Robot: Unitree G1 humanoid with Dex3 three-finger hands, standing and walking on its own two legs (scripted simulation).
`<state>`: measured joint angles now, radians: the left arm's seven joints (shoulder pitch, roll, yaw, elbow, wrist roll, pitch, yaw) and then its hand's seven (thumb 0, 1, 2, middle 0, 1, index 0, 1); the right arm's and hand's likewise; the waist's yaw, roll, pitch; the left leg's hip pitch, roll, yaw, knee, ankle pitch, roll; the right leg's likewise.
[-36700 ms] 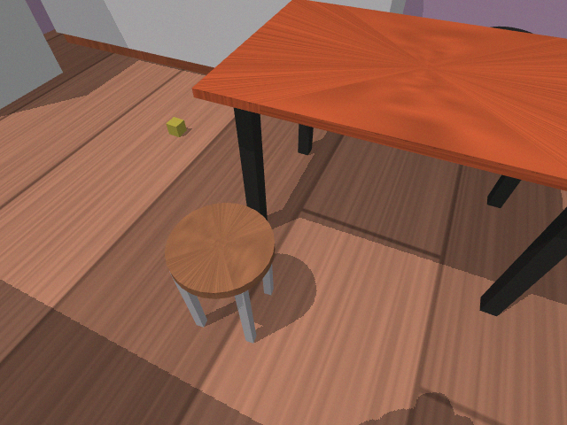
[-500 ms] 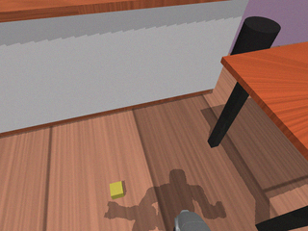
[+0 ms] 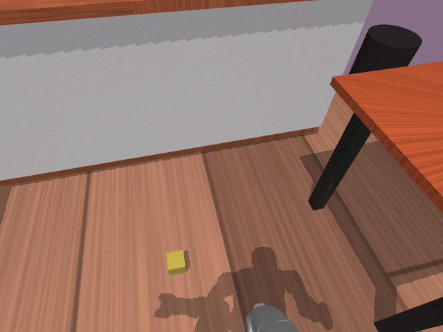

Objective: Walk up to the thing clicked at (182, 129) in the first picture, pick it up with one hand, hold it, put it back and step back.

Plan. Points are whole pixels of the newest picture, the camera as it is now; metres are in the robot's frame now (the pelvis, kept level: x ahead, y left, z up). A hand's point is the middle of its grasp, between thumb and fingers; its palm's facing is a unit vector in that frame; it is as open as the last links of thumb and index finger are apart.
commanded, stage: walk up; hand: left
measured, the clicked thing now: (176, 262) +0.48 +0.18 -0.72
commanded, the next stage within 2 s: stand in 0.48 s
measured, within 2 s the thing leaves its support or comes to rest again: neither
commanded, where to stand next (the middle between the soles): +0.09 -0.04 m, yaw -4 degrees
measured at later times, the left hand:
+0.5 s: hand out of the picture +0.11 +0.28 -0.15, palm faces -0.05 -0.92 -0.38, open 7.4 cm
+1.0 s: hand (96, 323) +0.17 +0.25 -0.14, palm faces -0.11 -0.94 -0.33, open 7.4 cm
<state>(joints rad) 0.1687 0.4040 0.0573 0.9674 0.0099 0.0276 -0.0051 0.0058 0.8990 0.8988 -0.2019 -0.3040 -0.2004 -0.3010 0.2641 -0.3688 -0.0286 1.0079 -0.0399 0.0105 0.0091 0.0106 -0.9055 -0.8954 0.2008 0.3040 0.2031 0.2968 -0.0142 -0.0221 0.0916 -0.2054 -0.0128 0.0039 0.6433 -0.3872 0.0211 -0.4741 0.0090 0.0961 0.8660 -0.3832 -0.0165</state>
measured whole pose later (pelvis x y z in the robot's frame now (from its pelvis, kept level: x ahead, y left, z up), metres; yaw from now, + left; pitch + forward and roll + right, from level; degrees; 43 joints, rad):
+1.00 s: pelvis +0.08 +0.01 +0.02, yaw -5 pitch -3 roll -1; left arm 0.15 0.35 0.00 1.10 0.01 -0.03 -0.01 0.01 0.90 0.90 -0.20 -0.30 -0.20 -0.30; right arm 0.13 -0.35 -0.02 1.14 -0.01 -0.01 0.02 0.01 -0.91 -0.90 0.20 0.30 0.20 0.30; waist -0.01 0.00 0.06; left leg -0.23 0.02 0.03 0.39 -0.10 0.00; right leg -0.06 0.00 0.02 0.38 -0.27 0.02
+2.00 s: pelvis -0.03 -0.03 +0.00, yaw -2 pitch -1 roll +2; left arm 0.16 0.34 0.06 0.87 0.04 0.03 0.02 0.01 0.90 0.90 -0.20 -0.30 -0.20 -0.30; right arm 0.13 -0.43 -0.05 0.94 0.00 0.08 -0.02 0.01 -0.91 -0.90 0.20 0.30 0.20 0.30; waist 0.03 0.05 0.19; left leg -0.45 -0.11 -0.13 1.16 -0.50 -0.02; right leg -0.34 -0.03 -0.04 0.63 -0.28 -0.03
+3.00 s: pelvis -0.24 +0.02 +0.01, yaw -5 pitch -3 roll +0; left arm 0.15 0.37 0.05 1.00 0.02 -0.02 -0.02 0.01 0.90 0.90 -0.20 -0.30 -0.20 -0.30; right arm 0.20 -0.33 -0.01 1.04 -0.02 -0.01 0.02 0.01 -0.90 -0.90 0.20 0.30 0.20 0.30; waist -0.01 -0.01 0.04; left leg -0.22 0.01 -0.03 0.51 -0.25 -0.01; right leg -0.17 0.00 0.04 0.49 -0.27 0.01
